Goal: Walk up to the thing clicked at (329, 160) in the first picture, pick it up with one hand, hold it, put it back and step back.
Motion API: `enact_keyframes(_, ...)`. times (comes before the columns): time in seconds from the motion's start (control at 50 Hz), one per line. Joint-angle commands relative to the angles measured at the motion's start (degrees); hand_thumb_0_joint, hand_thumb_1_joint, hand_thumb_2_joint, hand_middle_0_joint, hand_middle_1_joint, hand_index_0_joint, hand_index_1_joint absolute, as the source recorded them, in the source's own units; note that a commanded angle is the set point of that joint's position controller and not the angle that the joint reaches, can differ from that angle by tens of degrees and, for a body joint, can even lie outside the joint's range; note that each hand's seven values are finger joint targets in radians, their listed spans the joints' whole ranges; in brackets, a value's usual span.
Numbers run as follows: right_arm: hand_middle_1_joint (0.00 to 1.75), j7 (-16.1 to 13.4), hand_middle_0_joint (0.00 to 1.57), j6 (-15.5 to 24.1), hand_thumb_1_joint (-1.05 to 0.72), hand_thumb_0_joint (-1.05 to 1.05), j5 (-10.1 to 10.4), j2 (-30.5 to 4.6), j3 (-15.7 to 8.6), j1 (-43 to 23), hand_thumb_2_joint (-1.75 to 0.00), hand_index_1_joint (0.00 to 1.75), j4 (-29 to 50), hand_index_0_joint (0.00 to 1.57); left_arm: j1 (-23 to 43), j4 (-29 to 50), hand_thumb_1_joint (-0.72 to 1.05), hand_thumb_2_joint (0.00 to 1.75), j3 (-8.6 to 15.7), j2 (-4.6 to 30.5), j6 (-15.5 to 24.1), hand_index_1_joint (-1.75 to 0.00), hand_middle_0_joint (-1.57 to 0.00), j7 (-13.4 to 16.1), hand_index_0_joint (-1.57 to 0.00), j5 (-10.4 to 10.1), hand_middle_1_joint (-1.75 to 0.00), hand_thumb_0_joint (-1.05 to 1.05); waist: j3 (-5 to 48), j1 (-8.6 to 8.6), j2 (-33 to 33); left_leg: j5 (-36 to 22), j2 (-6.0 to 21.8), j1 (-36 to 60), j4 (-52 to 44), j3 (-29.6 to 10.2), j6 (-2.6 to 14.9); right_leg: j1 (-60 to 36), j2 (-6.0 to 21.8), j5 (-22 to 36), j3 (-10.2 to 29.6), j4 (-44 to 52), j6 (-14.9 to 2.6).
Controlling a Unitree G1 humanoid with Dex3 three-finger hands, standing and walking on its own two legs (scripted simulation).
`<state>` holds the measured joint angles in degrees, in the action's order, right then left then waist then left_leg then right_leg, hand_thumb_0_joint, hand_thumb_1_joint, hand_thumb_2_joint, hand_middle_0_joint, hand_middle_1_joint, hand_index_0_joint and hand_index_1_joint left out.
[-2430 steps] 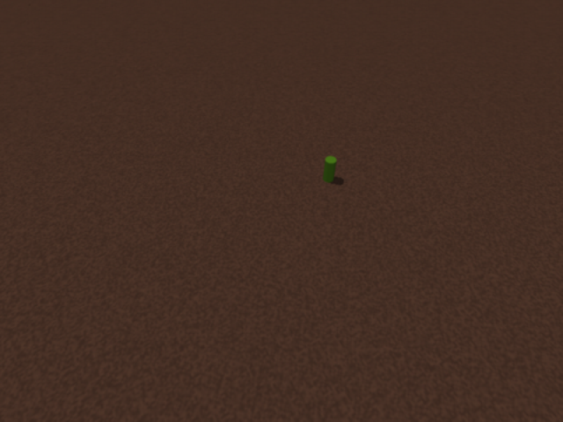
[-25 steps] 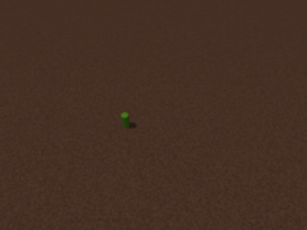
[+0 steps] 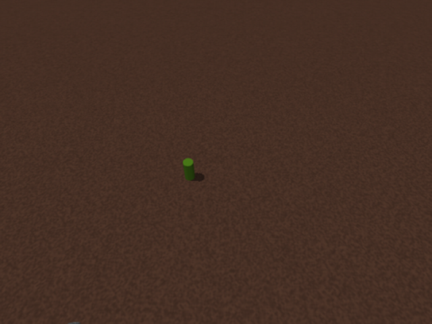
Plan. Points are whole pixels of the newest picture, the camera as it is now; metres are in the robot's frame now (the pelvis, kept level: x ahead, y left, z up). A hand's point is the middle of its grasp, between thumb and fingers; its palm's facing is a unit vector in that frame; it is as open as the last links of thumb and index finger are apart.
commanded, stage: step back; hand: left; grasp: from the side
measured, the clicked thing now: (189, 169) +0.97 +0.21 -0.70
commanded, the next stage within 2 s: stand in 0.14 s
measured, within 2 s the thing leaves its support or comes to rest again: neither
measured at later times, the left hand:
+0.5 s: hand out of the picture +0.09 +0.26 -0.14, palm faces -0.01 -0.94 -0.34, open 7.4 cm
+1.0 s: hand out of the picture +0.07 +0.25 -0.14, palm faces -0.04 -0.94 -0.35, open 7.4 cm
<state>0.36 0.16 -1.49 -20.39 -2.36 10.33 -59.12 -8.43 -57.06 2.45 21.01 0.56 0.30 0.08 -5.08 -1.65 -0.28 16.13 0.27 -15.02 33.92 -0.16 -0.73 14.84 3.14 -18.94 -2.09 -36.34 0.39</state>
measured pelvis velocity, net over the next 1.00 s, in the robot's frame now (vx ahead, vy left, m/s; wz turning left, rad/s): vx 0.00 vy -0.01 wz -0.01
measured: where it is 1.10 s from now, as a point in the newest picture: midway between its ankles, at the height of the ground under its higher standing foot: outside the picture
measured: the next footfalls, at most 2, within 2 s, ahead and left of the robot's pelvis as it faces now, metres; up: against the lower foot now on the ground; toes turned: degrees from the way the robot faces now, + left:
none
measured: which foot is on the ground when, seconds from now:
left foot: down 0.00-1.00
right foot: down 0.00-1.00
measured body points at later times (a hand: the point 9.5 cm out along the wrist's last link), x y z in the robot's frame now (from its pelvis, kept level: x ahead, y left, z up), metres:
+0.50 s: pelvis +0.01 +0.01 +0.02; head +0.01 +0.01 +0.47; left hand +0.09 +0.31 -0.11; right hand +0.12 -0.29 -0.11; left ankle +0.02 +0.13 -0.73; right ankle +0.01 -0.13 -0.73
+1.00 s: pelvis +0.00 -0.01 +0.02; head +0.02 -0.01 +0.47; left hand +0.07 +0.29 -0.11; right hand +0.05 -0.31 -0.12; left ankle +0.02 +0.13 -0.73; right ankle +0.01 -0.13 -0.73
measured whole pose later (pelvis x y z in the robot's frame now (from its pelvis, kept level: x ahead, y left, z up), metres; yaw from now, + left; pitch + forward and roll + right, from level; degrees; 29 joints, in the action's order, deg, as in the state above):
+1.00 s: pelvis +0.00 -0.01 +0.02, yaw +0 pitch -2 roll +0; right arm 1.1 0.2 -0.6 -20.2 -0.2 7.5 -66.7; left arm -6.7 -66.1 -0.2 20.1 0.9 -0.5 0.5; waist -3.2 0.2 0.9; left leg 8.9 2.3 -8.4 19.3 -0.4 -2.0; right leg 7.4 0.8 -10.1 -2.7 -19.4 0.0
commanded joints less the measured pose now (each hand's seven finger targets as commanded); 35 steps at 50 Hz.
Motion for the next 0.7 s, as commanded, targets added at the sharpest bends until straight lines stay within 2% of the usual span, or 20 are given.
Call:
enact_keyframes(0.0, 0.30, -0.8, 0.20, 1.4, -0.90, 0.00, 0.3, -12.9, -1.8, -6.2, -0.90, 0.30, 3.8, 0.20, 2.3, 2.2, 0.90, 0.90, 2.2, 11.2, 1.8, -0.30, -0.20, 0.5, -0.20, 0.1, -0.30, 0.00, 6.9, -0.89, 4.2, -9.0, 8.9, -3.7, -9.4, -9.4, 5.20, -8.6, 1.7, 4.7, 3.5, 8.4, -2.34)
enact_keyframes(0.02, 0.30, -0.9, 0.20, 1.4, -0.90, 0.00, 0.4, -12.3, -1.6, -6.0, -0.90, 0.30, 3.8, 0.20, 2.0, 1.8, 0.90, 0.90, 2.4, 12.2, 2.1, -0.30, -0.20, 0.4, -0.20, 0.1, -0.30, 0.00, 7.5, -0.32, 3.6, -10.8, 7.2, -2.4, -8.4, -7.8, 4.02, -8.6, 3.0, 10.6, 5.1, 9.0, -2.70)
enact_keyframes(0.04, 0.30, -0.9, 0.20, 1.4, -0.90, 0.00, 0.4, -12.0, -1.5, -5.6, -0.90, 0.30, 3.2, 0.20, 2.4, 1.5, 0.90, 0.90, 2.4, 13.0, 2.2, -0.30, -0.20, 0.4, -0.20, 0.0, -0.30, 0.00, 7.3, 0.16, 3.3, -11.2, 6.2, -1.4, -8.1, -6.9, 3.33, -7.9, 3.8, 13.3, 5.7, 8.8, -2.87)
enact_keyframes(0.06, 0.30, -1.0, 0.20, 1.4, -0.90, 0.00, 0.5, -11.9, -1.5, -5.9, -0.90, 0.30, 2.7, 0.20, 3.0, 1.2, 0.90, 0.90, 2.3, 12.9, 2.1, -0.30, -0.20, 0.4, -0.20, -0.1, -0.30, 0.00, 7.2, 0.55, 3.8, -11.4, 6.4, -0.5, -8.7, -7.1, 3.23, -7.5, 4.0, 14.0, 5.2, 9.1, -2.82)
enact_keyframes(0.1, 0.30, -0.8, 0.20, 1.5, -0.90, 0.00, 0.6, -11.9, -1.4, -6.7, -0.90, 0.30, 1.9, 0.20, 3.7, 0.3, 0.90, 0.90, 1.9, 12.2, 2.0, -0.30, -0.20, 0.5, -0.20, -0.2, -0.30, 0.00, 7.5, 0.39, 4.4, -16.0, 7.2, 1.9, -9.7, -7.5, 3.58, -7.3, 3.5, 15.5, 4.2, 9.2, -2.39)
enact_keyframes(0.12, 0.30, -0.6, 0.20, 2.1, -0.90, 0.00, 0.9, -12.4, -0.8, -6.1, -0.90, 0.30, 1.7, 0.20, 2.8, -1.1, 0.90, 0.90, 0.4, 9.8, 1.7, -0.30, -0.20, 0.2, -0.20, -0.3, -0.30, 0.00, 7.9, 0.85, 4.0, -17.4, 8.1, 5.2, -12.2, -8.6, 3.58, -6.5, 2.9, 15.2, 4.4, 10.9, -1.93)
enact_keyframes(0.16, 0.30, -0.6, 0.20, 2.5, -0.90, 0.00, 0.9, -12.7, -0.9, -6.8, -0.90, 0.30, 0.9, 0.20, 4.0, -1.5, 0.90, 0.90, 0.3, 10.6, 1.6, -0.30, -0.20, 0.1, -0.20, -0.1, -0.30, 0.00, 7.4, 0.96, 3.6, -18.2, 8.6, 5.1, -13.0, -8.7, 3.24, -8.1, 3.1, 15.3, 4.2, 12.7, -1.47)
enact_keyframes(0.22, 0.30, -0.6, 0.20, 2.5, -0.90, 0.00, 1.2, -11.8, -0.7, -7.9, -0.90, 0.30, 0.1, 0.20, 4.3, -2.8, 0.90, 0.90, 0.0, 11.2, 1.9, -0.30, -0.20, 0.1, -0.20, 0.0, -0.30, 0.00, 8.5, 1.16, 2.1, -22.9, 7.7, 9.0, -12.1, -6.7, 2.52, -9.0, 4.2, 20.6, 4.6, 14.7, -1.45)
enact_keyframes(0.24, 0.30, -0.7, 0.20, 2.4, -0.90, 0.00, 1.2, -11.6, -0.6, -7.1, -0.90, 0.30, -0.2, 0.20, 5.0, -3.1, 0.90, 0.90, -0.1, 11.3, 1.9, -0.30, -0.20, 0.1, -0.20, 0.1, -0.30, 0.00, 8.6, 1.70, 1.5, -23.5, 7.7, 8.5, -12.9, -6.4, 2.50, -10.0, 4.0, 21.0, 4.4, 14.8, -1.27)
enact_keyframes(0.26, 0.30, -0.7, 0.20, 2.5, -0.90, 0.00, 1.2, -11.9, -0.6, -7.1, -0.90, 0.30, -0.4, 0.20, 4.9, -3.3, 0.90, 0.90, -0.1, 11.1, 1.8, -0.30, -0.20, 0.1, -0.20, 0.1, -0.30, 0.00, 9.0, 1.46, 1.7, -24.4, 7.9, 8.9, -13.5, -6.4, 2.46, -10.8, 4.0, 21.2, 4.2, 14.9, -1.09)
enact_keyframes(0.3, 0.30, -0.6, 0.20, 2.4, -0.90, 0.00, 1.4, -11.7, -0.5, -8.5, -0.90, 0.30, -0.6, 0.20, 5.2, -4.0, 0.90, 0.90, -0.3, 11.0, 1.7, -0.30, -0.20, 0.0, -0.20, 0.0, -0.30, 0.00, 7.6, 1.32, 2.4, -19.9, 7.5, 8.4, -15.2, -6.1, 2.20, -10.2, 4.0, 18.0, 4.4, 17.0, -0.85)
enact_keyframes(0.34, 0.30, -0.7, 0.20, 2.3, -0.90, 0.00, 1.2, -11.5, -0.4, -9.1, -0.90, 0.30, -0.6, 0.20, 5.6, -4.4, 0.90, 0.90, -0.3, 11.0, 1.7, -0.30, -0.20, 0.0, -0.20, 0.3, -0.30, 0.00, 7.9, 1.18, 1.6, -20.2, 7.7, 8.8, -15.7, -5.8, 2.15, -10.8, 4.2, 18.4, 4.3, 17.2, -0.85)
enact_keyframes(0.42, 0.30, -0.4, 0.20, 2.1, -0.90, 0.00, 1.2, -11.2, -0.3, -10.2, -0.90, 0.30, -1.2, 0.20, 5.6, -5.3, 0.90, 0.90, -0.5, 11.1, 1.7, -0.30, -0.20, -0.2, -0.20, 0.4, -0.30, 0.00, 5.4, 1.08, 1.3, -11.8, 7.1, 7.8, -17.9, -5.7, 1.67, -8.7, 4.3, 12.0, 4.8, 19.8, -0.88)
enact_keyframes(0.44, 0.30, -0.4, 0.20, 2.0, -0.90, 0.00, 1.2, -11.5, -0.5, -10.3, -0.90, 0.30, -1.2, 0.20, 5.9, -5.4, 0.90, 0.90, -0.4, 11.2, 1.7, -0.30, -0.20, -0.2, -0.20, 0.6, -0.30, 0.00, 5.8, 1.29, 1.0, -10.8, 7.1, 7.7, -17.9, -5.6, 1.82, -9.0, 4.4, 11.9, 4.8, 20.2, -0.84)
enact_keyframes(0.46, 0.30, -0.4, 0.20, 2.1, -0.90, 0.00, 1.2, -11.2, -0.3, -9.7, -0.90, 0.30, -1.4, 0.20, 6.1, -5.3, 0.90, 0.90, -0.4, 11.4, 1.9, -0.30, -0.20, -0.2, -0.20, 0.6, -0.30, 0.00, 5.8, 1.43, 0.6, -12.1, 7.1, 7.3, -18.2, -5.5, 1.82, -9.9, 4.7, 13.6, 5.0, 20.1, -0.93)
enact_keyframes(0.48, 0.30, -0.3, 0.20, 2.1, -0.90, 0.00, 1.2, -11.2, -0.2, -9.9, -0.90, 0.30, -1.5, 0.20, 5.7, -5.4, 0.90, 0.90, -0.4, 11.4, 1.9, -0.30, -0.20, -0.2, -0.20, 0.5, -0.30, 0.00, 6.5, 1.12, 0.5, -12.2, 7.1, 8.5, -18.3, -5.4, 1.61, -9.2, 4.7, 12.8, 4.9, 20.3, -0.95)
enact_keyframes(0.52, 0.30, -0.2, 0.20, 2.2, -0.90, 0.00, 1.2, -11.5, -0.2, -9.8, -0.90, 0.30, -1.7, 0.20, 6.0, -5.5, 0.90, 0.90, -0.4, 11.4, 2.1, -0.30, -0.20, -0.1, -0.20, 0.5, -0.30, 0.00, 7.5, 1.33, 0.6, -15.3, 7.4, 8.9, -17.4, -5.2, 1.74, -10.4, 5.1, 16.2, 5.0, 20.2, -0.79)
enact_keyframes(0.58, 0.30, -0.3, 0.20, 2.1, -0.90, 0.00, 1.2, -11.4, -0.1, -9.8, -0.90, 0.30, -2.2, 0.20, 5.7, -5.8, 0.90, 0.90, -0.5, 11.4, 2.0, -0.30, -0.20, -0.1, -0.20, 0.5, -0.30, 0.00, 6.8, 1.44, 0.5, -12.2, 7.1, 8.7, -18.0, -5.0, 1.48, -9.4, 4.9, 14.1, 5.2, 21.1, -0.83)
enact_keyframes(0.62, 0.30, -0.2, 0.20, 1.9, -0.90, 0.00, 1.1, -11.4, 0.0, -9.3, -0.90, 0.30, -2.6, 0.20, 6.0, -5.9, 0.90, 0.90, -0.4, 11.6, 1.9, -0.30, -0.20, -0.1, -0.20, 0.5, -0.30, 0.00, 5.4, 1.54, 0.3, -7.7, 6.8, 7.4, -19.1, -5.2, 1.27, -8.2, 4.5, 9.6, 5.2, 21.7, -0.83)
enact_keyframes(0.68, 0.30, -0.2, 0.20, 1.7, -0.90, 0.00, 0.9, -11.7, -0.1, -9.0, -0.90, 0.30, -2.7, 0.20, 6.0, -5.9, 0.90, 0.90, -0.4, 11.6, 1.7, -0.30, -0.20, -0.1, -0.20, 0.5, -0.30, 0.00, 4.9, 1.45, -0.4, -6.8, 6.8, 6.6, -19.0, -5.3, 1.22, -7.9, 4.7, 7.7, 5.5, 21.9, -1.03)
